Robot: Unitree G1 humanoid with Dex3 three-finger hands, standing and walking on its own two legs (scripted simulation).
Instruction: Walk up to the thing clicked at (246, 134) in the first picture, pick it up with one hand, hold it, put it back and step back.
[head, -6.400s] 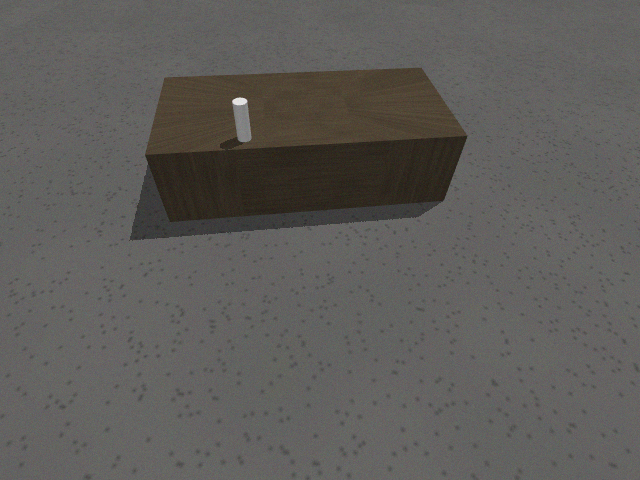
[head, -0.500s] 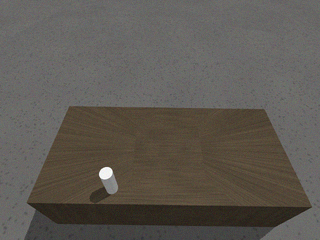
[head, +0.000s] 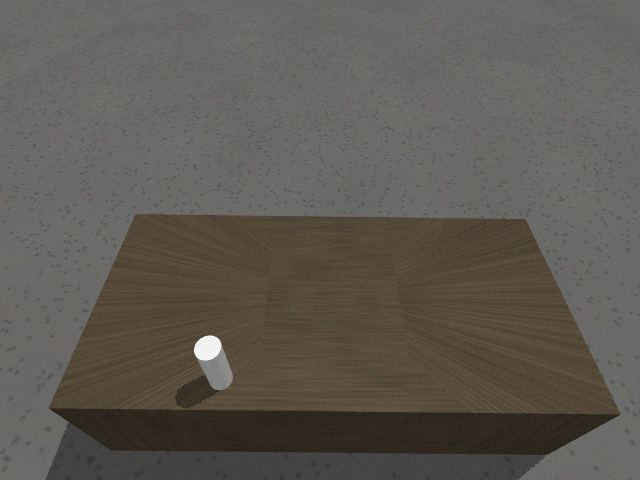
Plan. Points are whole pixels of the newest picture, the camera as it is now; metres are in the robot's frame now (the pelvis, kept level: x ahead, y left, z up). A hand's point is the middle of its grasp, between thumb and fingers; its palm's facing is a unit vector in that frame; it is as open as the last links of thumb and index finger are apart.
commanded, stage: stand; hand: left
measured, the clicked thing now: (214, 364) +0.41 +0.22 -0.34
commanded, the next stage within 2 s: go down in 1.12 s
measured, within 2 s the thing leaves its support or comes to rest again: neither
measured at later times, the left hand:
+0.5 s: hand out of the picture +0.08 +0.25 -0.15, palm faces -0.01 -0.94 -0.35, open 7.4 cm
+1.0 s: hand out of the picture +0.08 +0.25 -0.15, palm faces -0.02 -0.94 -0.35, open 7.4 cm
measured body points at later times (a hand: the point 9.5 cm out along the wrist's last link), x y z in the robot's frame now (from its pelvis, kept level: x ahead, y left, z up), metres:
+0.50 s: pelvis +0.00 +0.00 +0.00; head +0.01 -0.01 +0.45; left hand +0.08 +0.30 -0.13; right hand +0.06 -0.30 -0.14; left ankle -0.04 +0.14 -0.75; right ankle +0.03 -0.11 -0.75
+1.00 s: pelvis +0.01 +0.00 +0.00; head +0.01 -0.01 +0.45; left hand +0.08 +0.30 -0.13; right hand +0.07 -0.30 -0.14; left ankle -0.04 +0.14 -0.75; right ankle +0.03 -0.11 -0.75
